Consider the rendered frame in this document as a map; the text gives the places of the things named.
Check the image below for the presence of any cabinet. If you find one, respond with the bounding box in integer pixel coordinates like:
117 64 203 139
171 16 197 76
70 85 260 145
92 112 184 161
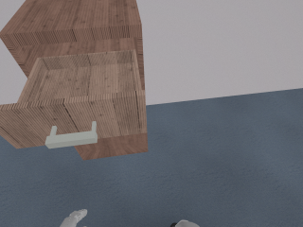
0 0 149 161

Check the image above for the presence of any drawer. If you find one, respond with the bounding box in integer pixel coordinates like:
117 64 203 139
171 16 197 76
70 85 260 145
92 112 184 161
0 49 148 148

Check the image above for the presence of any handle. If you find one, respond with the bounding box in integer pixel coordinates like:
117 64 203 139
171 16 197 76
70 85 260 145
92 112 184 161
45 121 98 148

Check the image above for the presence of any left robot hand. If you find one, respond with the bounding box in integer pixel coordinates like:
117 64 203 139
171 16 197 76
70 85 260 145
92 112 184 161
60 209 87 227

